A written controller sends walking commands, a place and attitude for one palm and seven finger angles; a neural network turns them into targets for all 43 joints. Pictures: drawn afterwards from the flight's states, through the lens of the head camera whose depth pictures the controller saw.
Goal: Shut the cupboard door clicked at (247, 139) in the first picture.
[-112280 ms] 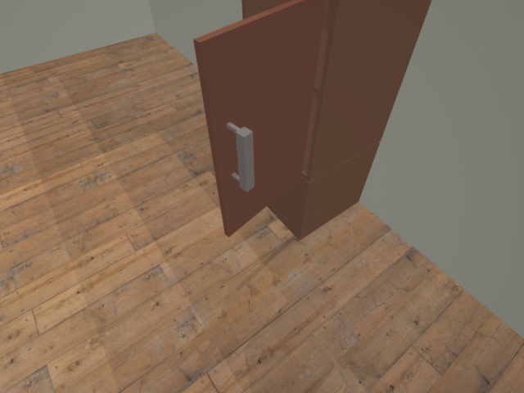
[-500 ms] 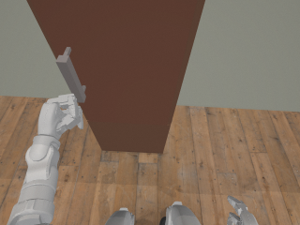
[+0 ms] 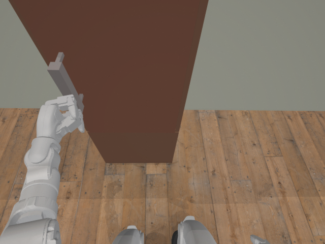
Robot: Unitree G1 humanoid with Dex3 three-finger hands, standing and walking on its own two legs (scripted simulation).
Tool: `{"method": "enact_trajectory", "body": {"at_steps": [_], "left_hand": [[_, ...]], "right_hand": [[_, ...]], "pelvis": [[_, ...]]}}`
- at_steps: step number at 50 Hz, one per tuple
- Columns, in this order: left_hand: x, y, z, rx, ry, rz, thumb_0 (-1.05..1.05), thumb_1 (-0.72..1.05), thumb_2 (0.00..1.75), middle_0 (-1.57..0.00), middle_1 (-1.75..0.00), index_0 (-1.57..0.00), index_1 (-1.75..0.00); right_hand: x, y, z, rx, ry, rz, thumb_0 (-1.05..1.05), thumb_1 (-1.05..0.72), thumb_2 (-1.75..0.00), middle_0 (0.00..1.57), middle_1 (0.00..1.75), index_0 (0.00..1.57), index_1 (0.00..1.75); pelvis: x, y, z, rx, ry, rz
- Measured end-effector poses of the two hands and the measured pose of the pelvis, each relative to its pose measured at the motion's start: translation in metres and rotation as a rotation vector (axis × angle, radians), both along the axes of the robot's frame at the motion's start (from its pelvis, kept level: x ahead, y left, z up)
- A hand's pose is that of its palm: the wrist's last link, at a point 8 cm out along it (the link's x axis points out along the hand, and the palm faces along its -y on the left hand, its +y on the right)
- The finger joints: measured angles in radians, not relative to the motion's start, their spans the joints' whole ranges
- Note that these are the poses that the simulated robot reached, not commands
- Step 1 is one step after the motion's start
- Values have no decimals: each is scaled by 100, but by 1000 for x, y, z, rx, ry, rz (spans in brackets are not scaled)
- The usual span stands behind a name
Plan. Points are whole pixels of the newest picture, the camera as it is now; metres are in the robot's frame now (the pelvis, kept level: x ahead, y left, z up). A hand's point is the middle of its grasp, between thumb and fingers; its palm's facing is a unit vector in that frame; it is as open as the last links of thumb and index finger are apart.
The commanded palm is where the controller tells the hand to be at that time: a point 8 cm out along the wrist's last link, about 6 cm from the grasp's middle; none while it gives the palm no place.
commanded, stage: bring the fist close to the handle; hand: left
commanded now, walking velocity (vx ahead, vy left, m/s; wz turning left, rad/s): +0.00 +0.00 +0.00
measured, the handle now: (70, 84) +0.51 +0.25 +0.05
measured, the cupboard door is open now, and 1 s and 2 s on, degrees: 0 0 0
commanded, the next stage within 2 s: push the door shut along its arc in 0.08 s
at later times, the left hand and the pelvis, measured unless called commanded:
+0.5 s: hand (80, 106) +0.43 +0.20 +0.06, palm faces -0.08 -1.00 -0.01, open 3.1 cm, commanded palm +0.42 +0.26 +0.05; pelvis +0.00 +0.00 -0.01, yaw +1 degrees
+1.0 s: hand (81, 104) +0.44 +0.20 +0.06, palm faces -0.04 -1.00 -0.01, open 3.3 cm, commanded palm +0.45 +0.24 +0.05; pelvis -0.05 +0.00 -0.03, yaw +3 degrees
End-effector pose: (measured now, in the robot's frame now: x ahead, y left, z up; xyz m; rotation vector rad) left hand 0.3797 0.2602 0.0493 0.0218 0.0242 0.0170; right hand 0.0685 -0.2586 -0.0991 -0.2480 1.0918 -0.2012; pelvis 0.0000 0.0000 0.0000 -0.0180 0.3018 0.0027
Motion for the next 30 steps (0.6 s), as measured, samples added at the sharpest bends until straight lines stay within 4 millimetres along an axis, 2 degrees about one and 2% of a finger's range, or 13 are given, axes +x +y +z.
{"method": "enact_trajectory", "body": {"at_steps": [13,18,26,30], "left_hand": [[3,7,1,-11,-12,-25,2,90,90,-130,-150,-130,-150],[13,4,2,-10,-13,-56,2,90,90,-130,-150,-130,-150],[41,0,10,-9,-19,-107,2,90,90,-130,-150,-130,-150],[43,2,9,-5,-21,-138,2,90,90,-134,-150,-133,-150]], "right_hand": [[19,-1,4,-22,-36,30,1,-91,-90,21,30,20,30],[23,1,2,-27,-42,38,1,-91,-90,21,30,20,30],[10,3,-4,-25,-9,17,1,-91,-90,21,30,21,30],[-4,3,-8,-24,37,12,1,-91,-90,21,30,21,30]], "pelvis": [[-2,0,-1,-7,3,12],[-3,1,-4,-10,8,16],[-4,2,-8,-14,27,12],[-6,3,-10,-15,36,16]]}}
